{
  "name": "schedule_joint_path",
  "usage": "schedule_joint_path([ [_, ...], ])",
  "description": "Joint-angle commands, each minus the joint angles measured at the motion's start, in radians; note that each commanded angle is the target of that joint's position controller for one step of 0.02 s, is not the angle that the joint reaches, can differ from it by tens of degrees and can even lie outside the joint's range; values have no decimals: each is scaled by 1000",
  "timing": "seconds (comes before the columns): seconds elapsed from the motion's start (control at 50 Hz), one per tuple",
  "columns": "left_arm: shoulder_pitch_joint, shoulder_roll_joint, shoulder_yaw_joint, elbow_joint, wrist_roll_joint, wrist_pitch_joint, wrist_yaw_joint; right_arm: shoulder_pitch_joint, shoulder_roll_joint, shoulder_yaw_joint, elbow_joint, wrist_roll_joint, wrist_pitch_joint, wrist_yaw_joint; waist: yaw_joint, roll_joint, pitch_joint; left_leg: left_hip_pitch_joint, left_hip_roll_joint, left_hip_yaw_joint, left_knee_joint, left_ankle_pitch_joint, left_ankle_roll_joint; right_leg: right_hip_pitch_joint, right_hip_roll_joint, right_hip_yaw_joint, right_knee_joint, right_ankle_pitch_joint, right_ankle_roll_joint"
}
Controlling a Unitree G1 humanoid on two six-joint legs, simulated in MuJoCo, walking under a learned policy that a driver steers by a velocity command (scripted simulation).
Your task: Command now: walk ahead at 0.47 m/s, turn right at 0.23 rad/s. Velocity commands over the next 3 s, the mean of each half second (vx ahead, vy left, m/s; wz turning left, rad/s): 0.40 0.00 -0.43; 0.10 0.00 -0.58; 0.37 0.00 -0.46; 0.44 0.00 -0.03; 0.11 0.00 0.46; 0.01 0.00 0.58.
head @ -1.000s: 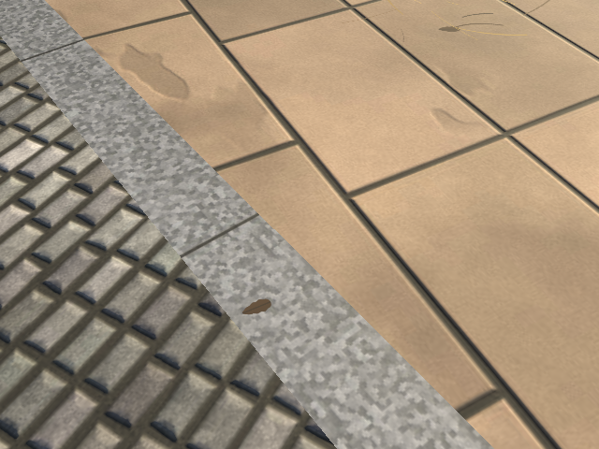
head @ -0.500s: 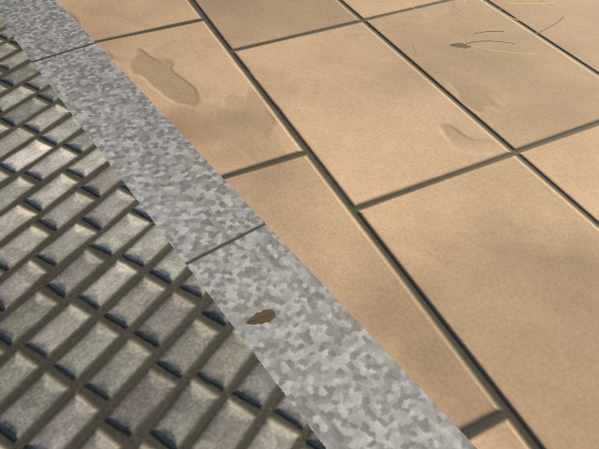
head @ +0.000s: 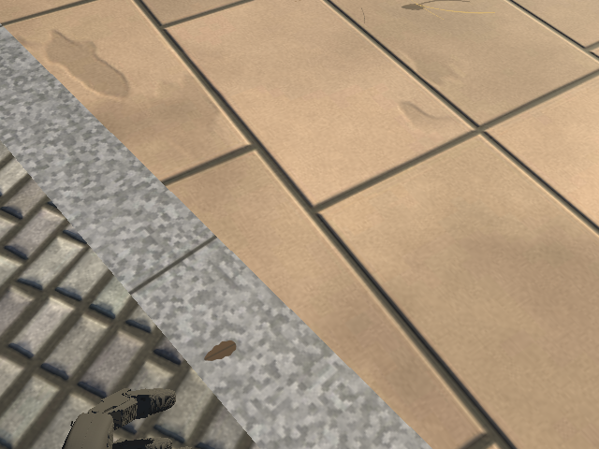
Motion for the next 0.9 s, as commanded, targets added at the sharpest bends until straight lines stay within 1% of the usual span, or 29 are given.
schedule_joint_path([
  [0.02,278,187,75,30,-3,2,4,-35,-185,-37,-53,-9,6,-8,233,160,-154,-181,197,30,455,1196,80,466,73,-29,11,-11,-77],
  [0.04,450,254,98,61,5,13,16,-43,-161,-27,-86,-27,1,-7,280,27,-272,-461,146,43,784,841,50,781,-106,246,31,-67,-139],
  [0.06,503,280,96,66,11,19,14,53,-18,15,-97,-5,-31,16,189,-270,-434,-810,-75,-32,1184,-10,-12,1039,-356,837,-184,-349,-323],
  [0.08,449,211,73,68,17,14,12,-37,-89,-1,-114,22,-71,27,212,-171,-376,-930,-30,-196,1294,-51,33,986,-324,885,-285,-407,-274],
  [0.1,372,169,62,49,20,4,14,-152,-141,-14,-161,50,-88,27,195,-127,-231,-987,10,-173,1294,6,55,851,-291,721,-291,-320,-233],
  [0.12,286,149,51,25,22,-12,7,-201,-149,-17,-176,41,-94,16,145,13,-141,-941,58,-166,1210,87,58,662,-250,592,-314,-169,-209],
  [0.14,242,130,43,12,31,-22,5,-213,-166,-33,-181,20,-88,3,106,48,-115,-873,91,-160,1131,122,55,534,-218,514,-327,-74,-196],
  [0.16,221,129,40,4,38,-25,6,-198,-155,-37,-192,9,-75,-3,70,28,-98,-808,110,-168,1093,124,48,435,-194,474,-342,-28,-201],
  [0.2,243,134,38,6,28,-22,17,-198,-129,-40,-212,3,-52,-10,43,-8,-64,-776,126,-157,983,115,28,330,-167,417,-377,-47,-198],
  [0.26,324,183,48,8,24,-20,47,-335,-133,-42,-273,-13,-33,-19,73,-25,-11,-820,114,-127,773,257,-19,256,-143,377,-413,-84,-190],
  [0.28,345,193,51,6,26,-17,54,-387,-134,-42,-292,-14,-31,-21,86,-29,5,-824,98,-123,688,323,-27,251,-129,361,-401,-24,-173],
  [0.34,406,202,57,9,20,4,66,-505,-104,-27,-333,-17,-37,-11,123,-53,-10,-715,8,-87,448,485,-31,228,-60,272,-306,205,-109],
  [0.4,456,196,58,15,10,30,74,-553,-119,-25,-364,-1,-30,2,141,-82,-59,-667,-39,-103,364,508,-36,302,-76,329,-217,207,-80],
  [0.46,421,194,62,-16,9,48,93,-520,-175,-38,-372,-5,-35,11,103,-100,-92,-618,-42,-149,270,431,-17,400,-97,442,-87,160,-50],
  [0.48,381,185,61,-39,10,51,97,-460,-189,-43,-357,-11,-43,11,63,-100,-115,-538,-28,-140,209,482,1,395,-70,448,-12,140,-24],
  [0.5,376,144,49,-63,18,49,95,-381,-230,-53,-349,-29,-49,5,36,-55,-196,-369,65,-183,197,639,46,340,-8,412,149,56,15],
  [0.52,474,76,32,-73,42,46,92,-314,-281,-57,-356,-45,-41,-4,67,157,-329,-87,297,-366,304,1085,128,150,98,294,432,-467,67],
  [0.54,647,109,27,-78,10,44,85,-287,-284,-59,-349,-34,-18,4,120,370,-478,68,495,-671,271,966,299,-26,124,247,637,-728,91],
  [0.56,635,202,51,-49,-2,60,88,-353,-204,-42,-389,-22,-5,8,111,216,-415,-22,440,-649,226,737,283,-78,49,260,739,-638,123],
  [0.58,526,233,65,-70,-1,81,93,-391,-159,-27,-404,-17,7,4,87,133,-299,-124,367,-498,209,616,234,-114,23,214,767,-560,150],
  [0.6,487,224,71,-76,3,104,100,-433,-154,-21,-406,-20,20,1,99,83,-231,-242,313,-406,179,534,211,-97,-7,196,756,-506,169],
  [0.62,462,218,76,-94,9,120,105,-463,-162,-22,-403,-25,29,0,110,101,-174,-346,278,-343,146,468,210,-77,-29,184,732,-463,177],
  [0.64,465,189,73,-102,9,130,104,-471,-180,-27,-396,-36,34,-2,119,133,-141,-440,241,-270,108,444,209,-18,-31,153,713,-422,180],
  [0.66,469,165,70,-112,8,133,103,-472,-181,-29,-393,-40,34,-4,121,149,-132,-472,224,-223,85,432,217,8,-29,134,680,-399,180],
  [0.7,446,142,66,-137,10,133,102,-459,-186,-33,-383,-36,34,-11,113,148,-140,-456,240,-180,69,459,242,13,-39,120,600,-376,179],
  [0.74,404,137,63,-165,18,131,97,-450,-200,-41,-378,-27,37,-19,101,133,-163,-422,273,-164,64,470,261,23,-59,120,514,-345,175],
  [0.78,375,138,59,-185,19,132,87,-461,-217,-47,-380,-23,45,-22,97,133,-173,-426,287,-132,54,440,260,70,-68,106,430,-307,164],
  [0.86,340,160,64,-212,18,138,63,-457,-248,-59,-374,-8,59,-15,89,155,-156,-431,302,-74,66,376,233,168,-50,53,272,-295,126],
  [0.9,349,165,70,-219,19,142,50,-456,-261,-63,-368,6,66,-11,105,156,-152,-418,309,-56,110,359,201,232,-37,32,145,-265,93],
])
